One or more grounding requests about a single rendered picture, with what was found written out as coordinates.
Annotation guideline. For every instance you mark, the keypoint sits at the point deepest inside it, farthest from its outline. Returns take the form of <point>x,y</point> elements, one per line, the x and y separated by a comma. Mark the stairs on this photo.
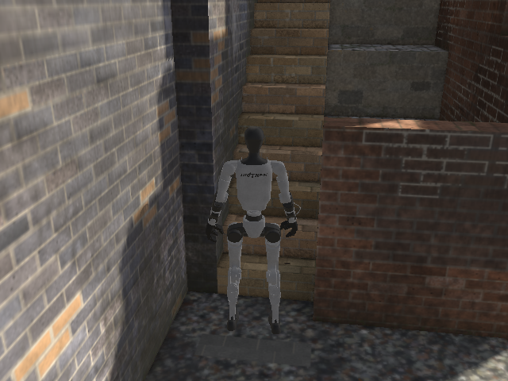
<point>285,96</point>

